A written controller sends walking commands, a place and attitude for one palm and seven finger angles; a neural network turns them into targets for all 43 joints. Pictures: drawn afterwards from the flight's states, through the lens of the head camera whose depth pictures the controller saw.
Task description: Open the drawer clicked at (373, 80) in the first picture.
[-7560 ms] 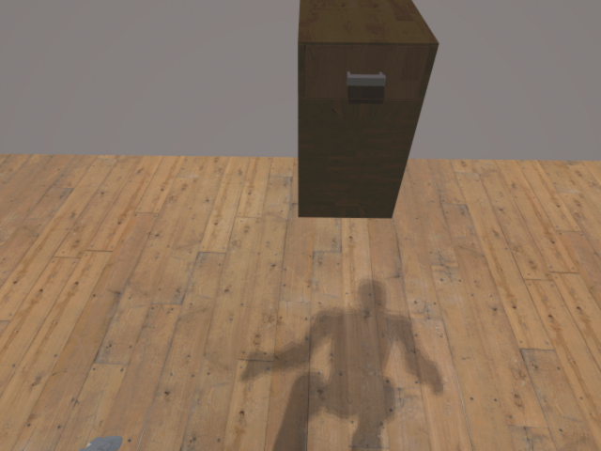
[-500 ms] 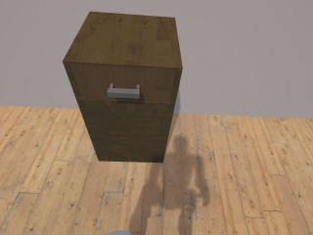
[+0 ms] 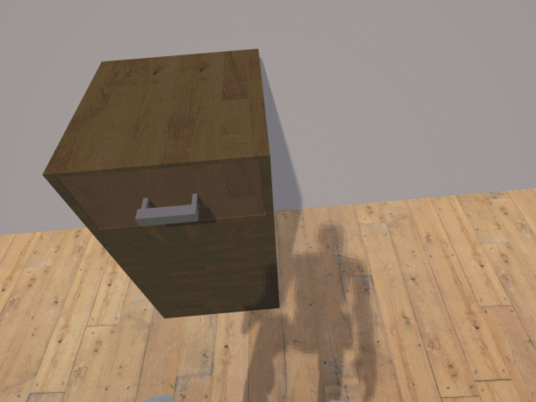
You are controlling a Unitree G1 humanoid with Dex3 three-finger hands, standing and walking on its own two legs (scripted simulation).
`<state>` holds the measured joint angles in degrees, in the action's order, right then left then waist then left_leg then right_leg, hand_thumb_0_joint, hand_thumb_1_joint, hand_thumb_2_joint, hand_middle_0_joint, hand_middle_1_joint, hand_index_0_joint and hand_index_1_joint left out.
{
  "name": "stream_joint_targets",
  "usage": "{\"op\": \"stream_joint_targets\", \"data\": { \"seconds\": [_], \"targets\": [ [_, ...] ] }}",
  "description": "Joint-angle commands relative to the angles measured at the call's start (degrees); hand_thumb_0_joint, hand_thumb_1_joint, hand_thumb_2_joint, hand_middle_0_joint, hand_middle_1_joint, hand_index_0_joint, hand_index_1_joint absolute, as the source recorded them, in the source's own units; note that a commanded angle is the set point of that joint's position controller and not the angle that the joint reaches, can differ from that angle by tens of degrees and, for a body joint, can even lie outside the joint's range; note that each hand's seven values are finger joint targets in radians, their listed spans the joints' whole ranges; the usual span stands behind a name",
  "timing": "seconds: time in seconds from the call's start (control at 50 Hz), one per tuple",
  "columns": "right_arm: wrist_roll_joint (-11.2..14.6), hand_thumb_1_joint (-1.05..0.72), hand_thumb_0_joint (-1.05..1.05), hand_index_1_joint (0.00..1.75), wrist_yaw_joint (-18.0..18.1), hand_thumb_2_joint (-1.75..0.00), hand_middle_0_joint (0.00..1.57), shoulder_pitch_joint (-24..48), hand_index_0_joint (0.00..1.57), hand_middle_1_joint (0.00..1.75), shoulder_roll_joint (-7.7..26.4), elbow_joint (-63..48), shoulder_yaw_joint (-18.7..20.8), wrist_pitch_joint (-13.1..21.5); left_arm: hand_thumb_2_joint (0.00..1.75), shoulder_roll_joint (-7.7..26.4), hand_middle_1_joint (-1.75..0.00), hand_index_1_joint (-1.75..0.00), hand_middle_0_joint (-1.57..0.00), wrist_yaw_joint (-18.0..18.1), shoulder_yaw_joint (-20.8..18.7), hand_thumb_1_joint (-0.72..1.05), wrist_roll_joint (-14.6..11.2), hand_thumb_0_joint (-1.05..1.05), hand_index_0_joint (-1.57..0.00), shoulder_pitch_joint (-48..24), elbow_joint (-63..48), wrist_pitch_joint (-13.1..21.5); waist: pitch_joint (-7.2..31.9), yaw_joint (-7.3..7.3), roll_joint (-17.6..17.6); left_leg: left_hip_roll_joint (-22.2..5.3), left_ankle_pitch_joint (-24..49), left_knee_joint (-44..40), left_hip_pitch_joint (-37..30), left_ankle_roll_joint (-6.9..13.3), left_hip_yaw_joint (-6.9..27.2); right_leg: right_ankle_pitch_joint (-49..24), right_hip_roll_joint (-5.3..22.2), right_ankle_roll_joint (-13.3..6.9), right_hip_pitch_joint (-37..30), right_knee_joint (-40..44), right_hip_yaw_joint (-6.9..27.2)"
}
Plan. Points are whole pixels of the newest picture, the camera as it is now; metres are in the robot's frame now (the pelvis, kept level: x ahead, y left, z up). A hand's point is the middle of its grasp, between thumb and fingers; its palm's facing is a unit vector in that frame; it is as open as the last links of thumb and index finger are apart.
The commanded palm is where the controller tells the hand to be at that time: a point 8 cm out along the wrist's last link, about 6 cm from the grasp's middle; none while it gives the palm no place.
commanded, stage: come to a stop and stand still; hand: left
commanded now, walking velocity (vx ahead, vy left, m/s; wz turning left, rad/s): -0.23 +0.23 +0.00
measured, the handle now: (169, 207) +0.50 +0.23 -0.06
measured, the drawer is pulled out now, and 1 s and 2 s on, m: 0.00 0.00 0.00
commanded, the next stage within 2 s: look again from close up in 0.70 s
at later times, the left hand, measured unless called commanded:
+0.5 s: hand out of the picture -0.03 +0.26 -0.17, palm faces +0.07 -0.97 -0.23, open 7.4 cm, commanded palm none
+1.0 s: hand out of the picture -0.05 +0.22 -0.17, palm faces -0.02 -0.98 -0.19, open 7.4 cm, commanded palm none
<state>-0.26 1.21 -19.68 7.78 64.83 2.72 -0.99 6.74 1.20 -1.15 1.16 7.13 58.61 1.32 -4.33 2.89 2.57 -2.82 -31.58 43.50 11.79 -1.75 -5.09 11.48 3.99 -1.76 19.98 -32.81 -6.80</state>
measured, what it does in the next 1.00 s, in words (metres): steps on the spot: left foot, then right foot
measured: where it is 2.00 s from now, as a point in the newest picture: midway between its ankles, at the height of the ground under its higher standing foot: outside the picture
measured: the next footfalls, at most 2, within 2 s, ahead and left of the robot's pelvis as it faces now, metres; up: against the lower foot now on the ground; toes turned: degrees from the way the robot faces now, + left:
left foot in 0.32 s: -0.01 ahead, +0.16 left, +0.00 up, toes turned +1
right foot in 0.60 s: -0.03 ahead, -0.06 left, +0.00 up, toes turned -2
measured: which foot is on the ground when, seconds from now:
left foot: up 0.00-0.30, down 0.32-1.00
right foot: down 0.00-0.32, up 0.34-0.58, down 0.60-1.00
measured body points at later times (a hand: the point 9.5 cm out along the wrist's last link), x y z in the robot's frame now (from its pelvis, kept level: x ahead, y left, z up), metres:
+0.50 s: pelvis -0.04 +0.05 +0.01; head -0.03 +0.07 +0.46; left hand -0.03 +0.31 -0.15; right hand +0.01 -0.18 -0.13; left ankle -0.05 +0.16 -0.73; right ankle -0.05 -0.07 -0.69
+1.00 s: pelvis -0.05 +0.05 +0.00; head -0.04 +0.04 +0.45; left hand -0.05 +0.27 -0.15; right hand -0.07 -0.17 -0.16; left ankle -0.05 +0.16 -0.73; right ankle -0.07 -0.06 -0.73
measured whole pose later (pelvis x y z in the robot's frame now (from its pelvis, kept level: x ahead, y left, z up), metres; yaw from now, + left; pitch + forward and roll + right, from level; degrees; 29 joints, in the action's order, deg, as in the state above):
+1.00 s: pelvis -0.05 +0.05 +0.00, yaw -1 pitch -1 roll +0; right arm -1.1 0.7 -19.0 8.8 60.8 -0.8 0.5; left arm 7.9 2.3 1.2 0.7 17.1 62.4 1.2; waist -1.8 1.0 1.3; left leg -0.9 -16.8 31.1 13.7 0.8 -3.0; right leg 17.7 -0.5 -1.1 11.4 -29.8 -2.4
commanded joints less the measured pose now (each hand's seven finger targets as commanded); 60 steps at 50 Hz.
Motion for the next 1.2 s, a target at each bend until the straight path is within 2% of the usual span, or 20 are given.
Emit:
{"op": "stream_joint_targets", "data": {
  "seconds": [0.0, 0.06, 0.18, 0.24, 0.26, 0.28, 0.3, 0.32, 0.38, 0.42, 0.5, 0.56, 0.6, 0.62, 0.76, 0.78, 0.8, 0.86, 0.94, 1.18],
  "targets": [
    [0.15, -0.9, 0.0, 0.3, 0.64, -0.9, 0.2, -1.44, 0.2, 0.3, 4.08, -3.96, 1.28, -1.07, 0.9, 12.91, -0.3, -0.3, -0.2, 1.97, -3.7, 0.9, 0.24, 0.0, -0.2, 6.29, -1.77, -1.0, 9.37, -4.25, -9.03, 1.3, -1.19, 18.38, 10.89, 0.04, 5.92, -45.08, 18.66, -10.71, -13.67, 9.69, 14.91],
    [-0.41, -0.9, 0.0, 0.3, -0.11, -0.9, 0.2, -0.49, 0.2, 0.3, 4.1, -5.71, 1.74, -2.5, 0.9, 12.79, -0.3, -0.3, -0.2, 2.2, -4.33, 0.9, 0.57, 0.0, -0.2, 3.13, -3.98, -1.65, 7.88, -3.53, -9.62, 1.37, 2.84, 18.59, 9.94, -0.54, 5.95, -29.29, 17.68, -9.27, -6.23, 13.47, 13.23],
    [-0.65, -0.9, 0.0, 0.3, -1.04, -0.9, 0.2, 0.59, 0.2, 0.3, 5.11, -8.61, 1.39, -1.59, 0.9, 14.27, -0.3, -0.3, -0.2, 1.41, -4.69, 0.9, 1.23, 0.0, -0.2, 2.09, -5.18, -2.39, 8.51, -4.03, -14.14, 1.67, 4.88, 2.92, 6.52, 0.35, 3.83, -1.22, 14.6, -7.34, -5.38, 17.88, 14.6],
    [-0.55, -0.9, 0.0, 0.3, -0.88, -0.9, 0.2, -4.07, 0.2, 0.3, 5.1, -7.78, 0.83, -0.76, 0.9, 14.47, -0.3, -0.3, -0.2, 0.97, -4.5, 0.9, 0.81, 0.0, -0.2, 1.21, -5.12, -3.06, 8.12, -1.44, -12.95, 2.75, 13.1, -14.12, -3.06, 1.08, 1.24, 7.47, 11.24, -4.09, -0.46, 15.64, 12.75],
    [-0.63, -0.9, 0.0, 0.3, -0.83, -0.9, 0.2, -5.19, 0.2, 0.3, 6.2, -7.49, 0.66, -0.35, 0.9, 13.25, -0.3, -0.3, -0.2, 0.76, -4.03, 0.9, 0.32, 0.0, -0.2, 1.58, -5.2, -3.39, 7.31, -1.05, -9.14, 1.76, 14.95, -20.38, -6.49, 1.45, 2.42, 11.52, 8.69, -2.06, 3.22, 12.01, 11.04],
    [-1.14, -0.9, 0.0, 0.3, -0.79, -0.9, 0.2, -3.87, 0.2, 0.3, 9.21, -8.48, 1.12, 0.06, 0.9, 10.42, -0.3, -0.3, -0.2, 0.45, -3.37, 0.9, -0.18, 0.0, -0.2, 2.7, -5.49, -3.77, 4.78, -1.52, 2.93, -5.1, 8.77, -28.02, -3.85, 3.85, 12.7, 15.04, 3.24, 0.51, 7.76, 3.99, 7.31],
    [-1.51, -0.9, 0.0, 0.3, -0.53, -0.9, 0.2, 0.36, 0.2, 0.3, 13.11, -11.09, 1.51, 0.07, 0.9, 8.03, -0.3, -0.3, -0.2, 0.08, -2.87, 0.9, -0.46, 0.0, -0.2, 2.86, -6.25, -3.93, 0.65, -2.17, 13.64, -14.55, 2.87, -35.76, 6.5, 7.33, 23.11, 14.38, -1.7, 2.59, 7.68, -5.69, 2.3],
    [-1.41, -0.9, 0.0, 0.3, -0.05, -0.9, 0.2, 6.01, 0.2, 0.3, 13.15, -12.39, 1.42, 0.24, 0.9, 8.91, -0.3, -0.3, -0.2, 0.06, -2.82, 0.9, 0.1, 0.0, -0.2, 2.35, -5.84, -4.41, -1.43, -3.05, 13.54, -16.11, 2.01, -37.83, 14.49, 9.73, 24.67, 13.82, -1.27, 2.48, 4.77, -13.28, 6.39],
    [-1.09, -0.9, 0.0, 0.3, 0.56, -0.9, 0.2, 11.71, 0.2, 0.3, 10.68, -12.07, -0.04, 0.44, 0.9, 8.87, -0.3, -0.3, -0.2, -0.34, -2.89, 0.9, 0.41, 0.0, -0.2, 8.52, -1.77, -4.22, -0.77, -6.17, 6.98, -9.35, 11.54, -33.25, 11.39, 9.4, 13.44, 9.7, -2.56, 2.47, 3.41, -24.05, 7.73],
    [-0.65, -0.9, 0.0, 0.3, 0.68, -0.9, 0.2, 9.43, 0.2, 0.3, 10.07, -10.69, -0.3, 0.79, 0.9, 8.57, -0.3, -0.3, -0.2, -0.25, -2.14, 0.9, 0.16, 0.0, -0.2, 9.26, -0.75, -3.48, 0.4, -5.13, 5.07, -8.24, 20.24, -31.11, 3.59, 9.51, 11.12, 9.72, -2.15, 2.95, 5.33, -20.43, 6.94],
    [-0.64, -0.9, 0.0, 0.3, 1.06, -0.9, 0.2, 3.2, 0.2, 0.3, 9.59, -6.75, -0.33, 1.31, 0.9, 6.63, -0.3, -0.3, -0.2, 0.21, -0.34, 0.9, -0.41, 0.0, -0.2, 7.85, -0.19, -2.36, 4.43, -2.47, 5.49, -10.16, 40.08, -26.05, -8.65, 11.28, 12.86, 12.26, -1.34, 3.43, 0.95, -2.56, 5.39],
    [0.3, -0.9, 0.0, 0.3, 1.01, -0.9, 0.2, 2.19, 0.2, 0.3, 7.81, -5.14, -0.74, 1.92, 0.9, 7.49, -0.3, -0.3, -0.2, 0.83, 0.15, 0.9, -0.63, 0.0, -0.2, 13.01, 3.55, -0.95, 6.76, -3.53, -0.6, -6.1, 42.33, -19.9, -5.89, 6.55, 10.12, -7.42, 1.02, 2.43, -11.49, 14.01, 8.61],
    [0.52, -0.9, 0.0, 0.3, 0.73, -0.9, 0.2, 2.38, 0.2, 0.3, 5.91, -4.81, -1.24, 2.04, 0.9, 8.74, -0.3, -0.3, -0.2, 1.17, 0.51, 0.9, -0.61, 0.0, -0.2, 12.69, 4.37, -0.33, 6.06, -2.03, -4.09, -2.63, 35.02, -20.8, -4.71, 3.49, 7.5, -20.41, 5.66, -0.21, -12.01, 11.21, 11.9],
    [0.23, -0.9, 0.0, 0.3, 0.73, -0.9, 0.2, 2.34, 0.2, 0.3, 5.66, -4.13, -1.25, 1.46, 0.9, 8.57, -0.3, -0.3, -0.2, 1.19, 0.33, 0.9, -0.63, 0.0, -0.2, 12.09, 4.87, -0.05, 6.13, -1.77, -10.98, -2.14, 31.33, -20.31, -5.23, 2.79, 6.71, -20.01, 4.71, -0.79, -10.72, 11.14, 12.49],
    [-0.08, -0.9, 0.0, 0.3, 0.77, -0.9, 0.2, 1.42, 0.2, 0.3, 5.32, -0.8, -2.22, 1.5, 0.9, 6.29, -0.3, -0.3, -0.2, 1.31, 0.77, 0.9, -0.93, 0.0, -0.2, 11.93, 5.35, -0.66, 0.28, -2.54, -4.65, -2.69, 25.18, -24.78, -4.19, 3.14, 7.11, -3.67, 2.49, -0.06, -7.53, 14.57, 11.42],
    [0.04, -0.9, 0.0, 0.3, 0.03, -0.9, 0.2, 6.08, 0.2, 0.3, 7.42, -5.18, -2.08, 2.87, 0.9, 7.46, -0.3, -0.3, -0.2, 3.39, 0.74, 0.9, 0.53, 0.0, -0.2, 16.75, 5.97, 1.66, -1.32, -4.77, -8.64, -3.47, 29.69, -12.16, 1.77, 1.9, 5.42, -27.11, 4.83, 1.25, -7.91, 12.07, 13.14],
    [-0.22, -0.9, 0.0, 0.3, -0.16, -0.9, 0.2, 2.38, 0.2, 0.3, 4.7, -6.62, -2.13, 2.3, 0.9, 9.27, -0.3, -0.3, -0.2, 3.08, 0.43, 0.9, -0.19, 0.0, -0.2, 14.38, 3.29, 2.0, 2.54, -1.63, -6.94, -0.89, 15.62, -14.18, 1.78, 2.22, 5.74, -17.78, 7.44, -0.91, -9.2, 12.84, 15.66],
    [-0.9, -0.9, 0.0, 0.3, -0.52, -0.9, 0.2, -0.56, 0.2, 0.3, 4.55, -6.39, -2.69, 1.95, 0.9, 8.73, -0.3, -0.3, -0.2, 1.86, 0.73, 0.9, -0.61, 0.0, -0.2, 10.93, 1.01, 1.62, 0.96, -0.97, 1.62, -1.03, 17.28, -15.83, 1.08, 3.0, 6.11, 7.36, 3.59, -3.12, -2.89, 12.19, 13.24],
    [-0.8, -0.9, 0.0, 0.3, -0.07, -0.9, 0.2, -1.86, 0.2, 0.3, 5.69, -7.03, -3.09, 2.45, 0.9, 7.39, -0.3, -0.3, -0.2, 1.32, 1.09, 0.9, -0.56, 0.0, -0.2, 12.22, 0.9, 0.75, 0.54, -2.25, -0.69, -2.78, 19.06, -19.04, 4.52, 4.45, 8.26, 4.95, 0.43, -1.96, -6.22, 8.78, 10.56],
    [-0.66, -0.9, 0.0, 0.3, 0.3, -0.9, 0.2, -1.46, 0.2, 0.3, 6.31, -4.78, -3.25, 2.8, 0.9, 7.23, -0.3, -0.3, -0.2, 1.05, 1.08, 0.9, -0.68, 0.0, -0.2, 13.18, 1.21, 0.2, 0.68, -3.07, -4.05, -2.91, 22.48, -21.16, 2.13, 4.71, 7.6, -0.84, 0.91, -0.9, -7.67, 8.8, 10.36]
  ]
}}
